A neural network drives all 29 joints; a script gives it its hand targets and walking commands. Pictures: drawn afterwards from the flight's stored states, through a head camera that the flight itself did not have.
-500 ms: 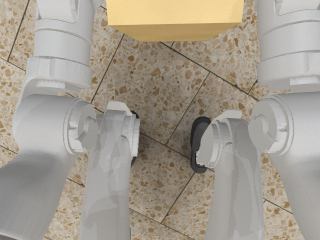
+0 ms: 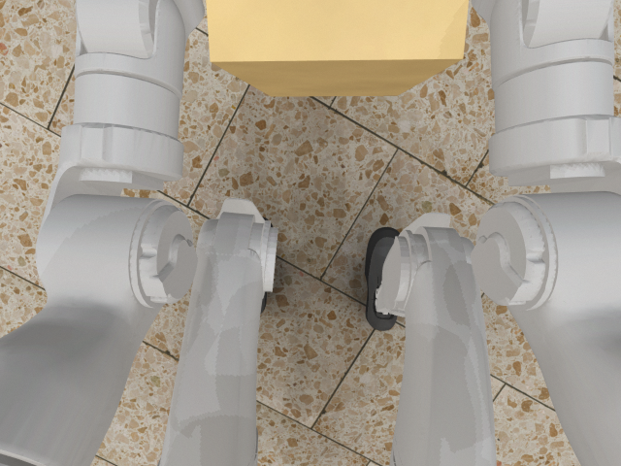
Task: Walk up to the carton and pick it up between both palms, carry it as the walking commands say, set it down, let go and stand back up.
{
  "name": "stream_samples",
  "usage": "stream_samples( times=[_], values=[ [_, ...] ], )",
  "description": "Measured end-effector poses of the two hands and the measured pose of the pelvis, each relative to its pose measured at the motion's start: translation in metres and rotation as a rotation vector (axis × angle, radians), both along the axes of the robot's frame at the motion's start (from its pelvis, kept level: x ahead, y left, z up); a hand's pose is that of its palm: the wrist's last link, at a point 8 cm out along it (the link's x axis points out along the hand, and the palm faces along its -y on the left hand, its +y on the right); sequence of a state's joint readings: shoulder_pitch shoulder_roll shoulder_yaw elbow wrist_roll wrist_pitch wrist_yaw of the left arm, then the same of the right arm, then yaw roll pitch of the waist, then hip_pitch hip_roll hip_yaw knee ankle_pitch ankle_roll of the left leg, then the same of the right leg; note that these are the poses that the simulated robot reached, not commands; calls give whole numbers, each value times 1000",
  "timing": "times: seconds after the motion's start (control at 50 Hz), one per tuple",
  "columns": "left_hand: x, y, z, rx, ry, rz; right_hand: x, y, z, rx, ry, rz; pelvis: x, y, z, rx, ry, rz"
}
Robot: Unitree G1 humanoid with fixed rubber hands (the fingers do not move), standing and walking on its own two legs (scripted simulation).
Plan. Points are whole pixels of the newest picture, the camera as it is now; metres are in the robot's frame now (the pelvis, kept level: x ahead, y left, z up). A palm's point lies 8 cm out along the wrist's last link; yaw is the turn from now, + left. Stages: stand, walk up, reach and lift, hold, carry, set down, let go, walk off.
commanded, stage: reach and lift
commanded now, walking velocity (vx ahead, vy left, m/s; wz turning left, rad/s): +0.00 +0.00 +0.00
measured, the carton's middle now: out of the picture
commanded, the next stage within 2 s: none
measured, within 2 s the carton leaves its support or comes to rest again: neither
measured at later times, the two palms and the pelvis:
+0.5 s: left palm out of the picture +0.54 +0.16 -0.01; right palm out of the picture +0.57 -0.10 +0.01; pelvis -0.01 +0.00 +0.05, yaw +1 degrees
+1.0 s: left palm out of the picture +0.51 +0.16 +0.06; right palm out of the picture +0.54 -0.10 +0.07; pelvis -0.01 -0.01 +0.10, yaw +2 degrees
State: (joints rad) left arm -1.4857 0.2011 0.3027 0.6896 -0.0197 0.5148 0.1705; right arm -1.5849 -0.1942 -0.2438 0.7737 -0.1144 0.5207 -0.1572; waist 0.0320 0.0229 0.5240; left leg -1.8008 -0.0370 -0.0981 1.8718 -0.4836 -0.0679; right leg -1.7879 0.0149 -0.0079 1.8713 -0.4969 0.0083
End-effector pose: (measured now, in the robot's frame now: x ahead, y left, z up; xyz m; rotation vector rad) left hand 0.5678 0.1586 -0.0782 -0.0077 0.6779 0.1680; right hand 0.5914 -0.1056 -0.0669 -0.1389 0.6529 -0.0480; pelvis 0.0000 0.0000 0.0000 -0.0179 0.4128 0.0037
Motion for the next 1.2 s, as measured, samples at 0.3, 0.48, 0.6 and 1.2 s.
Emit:
stream_samples(
  times=[0.3, 0.48, 0.6, 1.2],
  values=[
    [-15, 4, 44, -3, -8, 3, -14, 4, 45, 1, -8, -2, -6, 1, 28, -4, -53, 10],
    [-23, 3, 69, -7, -11, 5, -23, 3, 69, 3, -12, -3, -7, 0, 46, -2, -86, 15],
    [-30, 1, 85, -8, -8, 6, -30, 1, 85, 5, -8, -4, -6, -1, 59, 1, -109, 18],
    [-69, 6, 166, -15, -12, 29, -65, 6, 166, 20, -12, 2, -8, -3, 124, 8, -226, 29]
  ],
)
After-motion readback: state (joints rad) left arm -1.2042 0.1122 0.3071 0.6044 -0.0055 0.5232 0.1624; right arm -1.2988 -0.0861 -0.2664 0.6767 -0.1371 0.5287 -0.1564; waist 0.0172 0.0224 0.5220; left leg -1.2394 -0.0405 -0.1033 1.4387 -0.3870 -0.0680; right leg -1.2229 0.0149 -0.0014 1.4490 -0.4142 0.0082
